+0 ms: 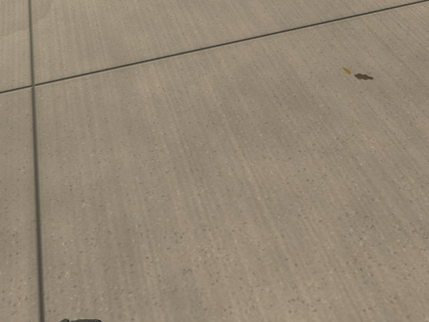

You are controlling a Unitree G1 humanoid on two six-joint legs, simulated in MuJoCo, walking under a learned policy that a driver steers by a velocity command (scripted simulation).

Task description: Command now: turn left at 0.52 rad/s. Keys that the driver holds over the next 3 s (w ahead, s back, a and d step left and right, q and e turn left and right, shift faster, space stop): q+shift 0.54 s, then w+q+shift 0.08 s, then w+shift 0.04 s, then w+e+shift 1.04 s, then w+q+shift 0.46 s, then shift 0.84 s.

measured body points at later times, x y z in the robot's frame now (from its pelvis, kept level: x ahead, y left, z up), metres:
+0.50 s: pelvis +0.00 +0.05 +0.00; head +0.03 +0.10 +0.45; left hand +0.06 +0.38 -0.10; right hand +0.26 -0.16 -0.06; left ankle -0.01 +0.12 -0.74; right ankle +0.09 -0.10 -0.67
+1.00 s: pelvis +0.14 +0.10 +0.01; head +0.18 +0.09 +0.46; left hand -0.07 +0.29 -0.10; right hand +0.46 +0.05 -0.07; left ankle +0.13 +0.27 -0.70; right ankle +0.12 -0.05 -0.74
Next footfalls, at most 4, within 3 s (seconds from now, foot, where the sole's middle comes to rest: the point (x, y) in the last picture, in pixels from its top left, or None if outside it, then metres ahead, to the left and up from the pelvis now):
0.24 left None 0.02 0.14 -0.78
0.74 right None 0.15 -0.03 -0.78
1.10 left None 0.22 0.31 -0.78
1.54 right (152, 259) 0.69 0.24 -0.78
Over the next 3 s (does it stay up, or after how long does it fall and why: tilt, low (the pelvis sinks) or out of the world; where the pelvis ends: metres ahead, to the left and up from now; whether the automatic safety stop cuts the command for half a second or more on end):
stays up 1.52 0.28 0.00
